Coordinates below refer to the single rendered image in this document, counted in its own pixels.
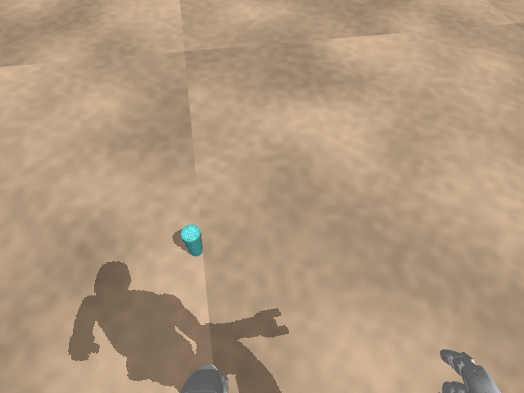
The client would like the right robot hand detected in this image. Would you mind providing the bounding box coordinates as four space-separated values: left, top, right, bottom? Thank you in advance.
439 350 501 393

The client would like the cup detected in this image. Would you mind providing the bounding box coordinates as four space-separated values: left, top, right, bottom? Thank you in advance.
181 224 203 256

